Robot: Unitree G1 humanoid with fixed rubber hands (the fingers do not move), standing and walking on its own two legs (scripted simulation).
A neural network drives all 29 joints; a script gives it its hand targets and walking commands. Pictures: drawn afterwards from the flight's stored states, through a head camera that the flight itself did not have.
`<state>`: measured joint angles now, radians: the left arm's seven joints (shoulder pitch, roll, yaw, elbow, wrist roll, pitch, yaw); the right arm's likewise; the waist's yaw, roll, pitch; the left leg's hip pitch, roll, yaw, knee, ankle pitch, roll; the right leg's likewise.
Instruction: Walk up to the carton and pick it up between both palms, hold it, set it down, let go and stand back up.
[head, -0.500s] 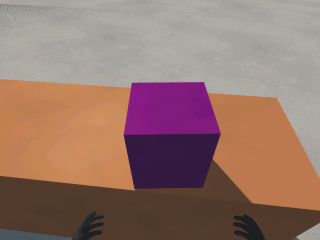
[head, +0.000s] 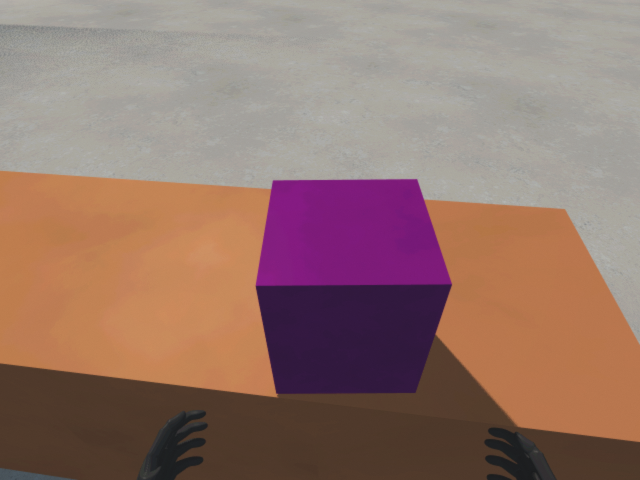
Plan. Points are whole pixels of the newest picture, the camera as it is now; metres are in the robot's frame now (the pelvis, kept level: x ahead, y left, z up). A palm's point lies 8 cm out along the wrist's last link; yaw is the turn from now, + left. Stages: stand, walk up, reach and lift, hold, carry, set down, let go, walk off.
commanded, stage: reach and lift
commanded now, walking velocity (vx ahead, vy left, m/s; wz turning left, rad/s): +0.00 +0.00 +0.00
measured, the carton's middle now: (345, 288) +0.39 +0.02 +0.04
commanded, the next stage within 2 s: none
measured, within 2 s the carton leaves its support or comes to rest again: neither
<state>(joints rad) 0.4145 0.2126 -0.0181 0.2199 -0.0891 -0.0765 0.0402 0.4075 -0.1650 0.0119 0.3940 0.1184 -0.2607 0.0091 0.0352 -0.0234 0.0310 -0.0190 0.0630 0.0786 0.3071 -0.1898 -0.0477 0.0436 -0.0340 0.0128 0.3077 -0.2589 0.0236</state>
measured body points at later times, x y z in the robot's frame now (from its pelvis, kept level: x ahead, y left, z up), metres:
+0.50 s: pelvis -0.01 +0.00 +0.00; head -0.04 +0.01 +0.45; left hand +0.21 +0.21 +0.01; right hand +0.21 -0.21 +0.01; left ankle -0.01 +0.15 -0.75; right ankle -0.05 -0.13 -0.75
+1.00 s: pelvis -0.03 +0.00 +0.00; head -0.01 -0.01 +0.45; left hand +0.27 +0.21 +0.08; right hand +0.29 -0.21 +0.07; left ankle -0.01 +0.15 -0.75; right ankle -0.05 -0.13 -0.75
